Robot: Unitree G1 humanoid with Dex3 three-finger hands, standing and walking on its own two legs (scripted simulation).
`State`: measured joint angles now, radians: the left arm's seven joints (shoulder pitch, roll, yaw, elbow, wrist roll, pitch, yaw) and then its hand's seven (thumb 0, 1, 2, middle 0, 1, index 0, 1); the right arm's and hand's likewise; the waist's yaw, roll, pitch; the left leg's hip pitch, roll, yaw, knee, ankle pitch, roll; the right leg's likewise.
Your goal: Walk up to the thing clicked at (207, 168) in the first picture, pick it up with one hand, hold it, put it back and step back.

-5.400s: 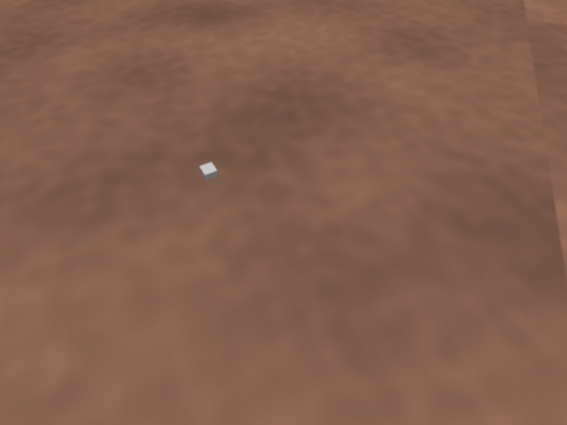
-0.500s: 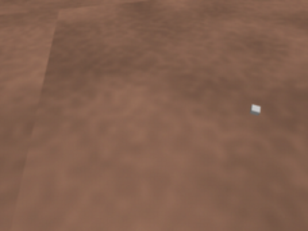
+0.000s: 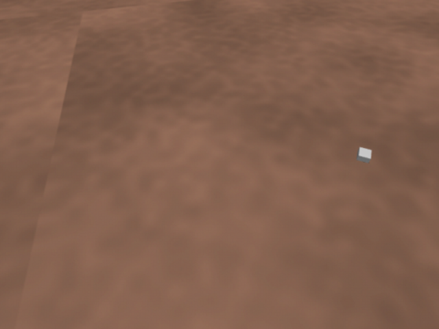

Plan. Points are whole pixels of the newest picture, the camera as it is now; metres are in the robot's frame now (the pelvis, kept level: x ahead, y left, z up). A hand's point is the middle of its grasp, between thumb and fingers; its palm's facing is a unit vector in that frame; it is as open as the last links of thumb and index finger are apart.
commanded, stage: stand
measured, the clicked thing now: (364, 154) +1.23 -0.88 -0.76
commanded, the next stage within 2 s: walk up in 0.48 s
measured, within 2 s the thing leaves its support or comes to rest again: neither
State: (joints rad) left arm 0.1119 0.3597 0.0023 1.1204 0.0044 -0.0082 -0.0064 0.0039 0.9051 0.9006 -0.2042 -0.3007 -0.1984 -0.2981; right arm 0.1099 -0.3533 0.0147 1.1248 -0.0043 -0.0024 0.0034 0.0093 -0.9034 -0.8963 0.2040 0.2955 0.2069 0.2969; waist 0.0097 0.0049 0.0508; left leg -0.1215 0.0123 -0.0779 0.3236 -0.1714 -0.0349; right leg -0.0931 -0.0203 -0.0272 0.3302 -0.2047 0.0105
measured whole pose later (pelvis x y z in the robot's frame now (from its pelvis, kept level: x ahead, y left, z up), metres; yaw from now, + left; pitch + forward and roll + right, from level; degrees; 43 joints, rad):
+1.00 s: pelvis -0.02 +0.04 -0.01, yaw -19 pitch -2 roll -1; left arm 0.22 0.42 0.07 0.87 0.02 0.03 -0.03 0.00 0.91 0.90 -0.20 -0.30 -0.20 -0.30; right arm 0.22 -0.39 -0.08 0.83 -0.03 0.01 0.03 0.01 -0.90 -0.90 0.21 0.30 0.21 0.30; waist -0.03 0.00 0.16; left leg -0.21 0.09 0.14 0.57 -0.32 0.01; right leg -0.30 -0.01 -0.01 0.70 -0.41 -0.01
